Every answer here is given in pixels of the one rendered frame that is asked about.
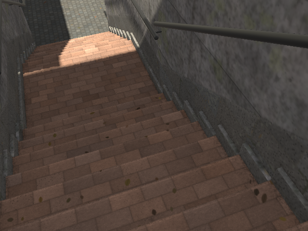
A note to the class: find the stairs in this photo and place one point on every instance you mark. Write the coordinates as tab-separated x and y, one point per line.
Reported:
141	165
74	45

